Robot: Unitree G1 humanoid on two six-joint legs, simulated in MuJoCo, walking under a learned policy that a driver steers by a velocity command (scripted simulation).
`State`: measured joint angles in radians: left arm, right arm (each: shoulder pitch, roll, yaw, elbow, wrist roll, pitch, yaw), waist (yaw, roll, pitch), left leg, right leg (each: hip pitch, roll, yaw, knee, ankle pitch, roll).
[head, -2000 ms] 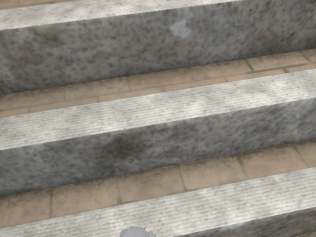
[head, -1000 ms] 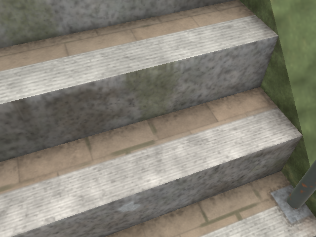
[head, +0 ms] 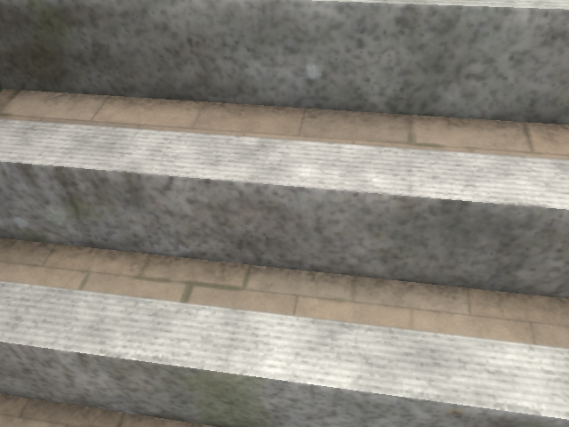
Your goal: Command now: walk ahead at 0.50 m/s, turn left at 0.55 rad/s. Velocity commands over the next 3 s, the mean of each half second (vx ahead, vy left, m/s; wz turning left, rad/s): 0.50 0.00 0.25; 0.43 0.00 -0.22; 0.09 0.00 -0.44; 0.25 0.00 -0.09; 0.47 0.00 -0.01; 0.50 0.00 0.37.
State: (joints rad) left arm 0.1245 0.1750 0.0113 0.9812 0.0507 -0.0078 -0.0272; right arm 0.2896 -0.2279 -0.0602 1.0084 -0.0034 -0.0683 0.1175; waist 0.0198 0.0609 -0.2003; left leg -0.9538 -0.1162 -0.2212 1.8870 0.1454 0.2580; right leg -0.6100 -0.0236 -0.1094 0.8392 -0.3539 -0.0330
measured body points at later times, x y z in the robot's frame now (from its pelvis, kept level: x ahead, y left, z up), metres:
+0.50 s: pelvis +0.25 +0.04 +0.16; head +0.25 +0.03 +0.61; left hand +0.23 +0.27 +0.02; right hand +0.46 -0.14 +0.05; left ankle +0.31 +0.14 -0.48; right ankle +0.12 -0.10 -0.38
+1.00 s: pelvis +0.47 +0.01 +0.40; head +0.46 -0.01 +0.85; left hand +0.51 +0.25 +0.26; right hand +0.61 -0.22 +0.26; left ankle +0.40 +0.17 -0.12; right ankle +0.50 -0.06 -0.28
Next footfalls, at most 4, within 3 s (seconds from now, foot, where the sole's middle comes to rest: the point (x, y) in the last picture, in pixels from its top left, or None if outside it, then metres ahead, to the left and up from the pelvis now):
0.36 left None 0.34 0.15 -0.52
0.80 right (350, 342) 0.54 -0.06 -0.31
1.40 left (253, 148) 0.80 0.11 -0.10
1.92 right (377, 162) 0.76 -0.11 -0.10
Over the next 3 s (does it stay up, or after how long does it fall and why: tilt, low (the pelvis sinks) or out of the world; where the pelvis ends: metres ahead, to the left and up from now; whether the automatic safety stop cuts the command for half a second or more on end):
stays up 1.19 -0.17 1.07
